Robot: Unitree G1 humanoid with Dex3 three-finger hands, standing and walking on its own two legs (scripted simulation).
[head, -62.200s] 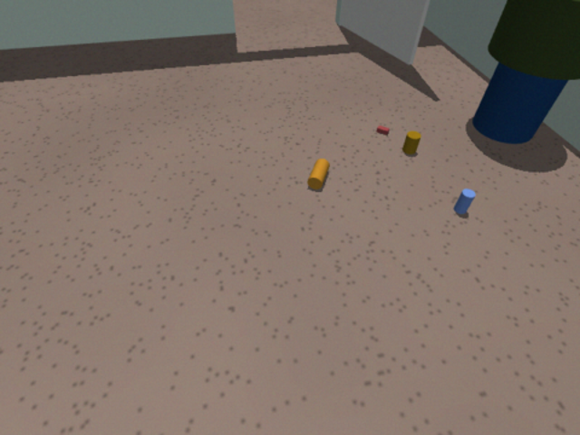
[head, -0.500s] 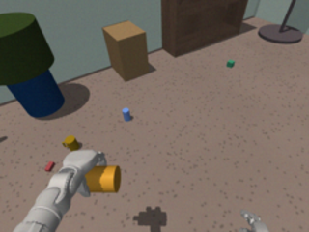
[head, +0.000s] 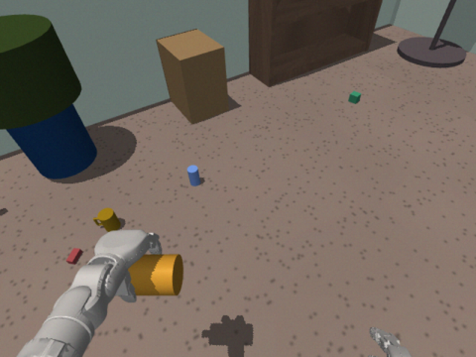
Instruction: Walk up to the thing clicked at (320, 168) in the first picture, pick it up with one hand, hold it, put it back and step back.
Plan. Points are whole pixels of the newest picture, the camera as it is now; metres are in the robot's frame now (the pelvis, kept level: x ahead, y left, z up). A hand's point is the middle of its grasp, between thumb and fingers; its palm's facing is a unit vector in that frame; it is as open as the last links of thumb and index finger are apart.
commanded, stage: crouch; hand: left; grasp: from above
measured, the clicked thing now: (130, 274) +0.30 +0.24 -0.07
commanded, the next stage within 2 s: none
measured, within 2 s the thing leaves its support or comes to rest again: neither
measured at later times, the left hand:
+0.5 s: hand (138, 284) +0.30 +0.24 -0.12, palm faces -0.46 +0.01 -0.89, open 10.3 cm
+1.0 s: hand (160, 295) +0.37 +0.26 -0.36, palm faces -0.45 +0.03 -0.89, open 10.4 cm
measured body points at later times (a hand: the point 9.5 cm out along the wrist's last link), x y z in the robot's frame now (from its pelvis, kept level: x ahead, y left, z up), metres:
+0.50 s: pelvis -0.01 +0.00 -0.03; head +0.05 +0.01 +0.42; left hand +0.32 +0.23 -0.07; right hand +0.11 -0.27 -0.15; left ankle +0.00 +0.13 -0.74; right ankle +0.02 -0.14 -0.74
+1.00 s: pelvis -0.06 +0.01 -0.24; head +0.13 +0.04 +0.17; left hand +0.39 +0.26 -0.31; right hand -0.02 -0.26 -0.36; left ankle +0.00 +0.13 -0.74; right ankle +0.02 -0.13 -0.74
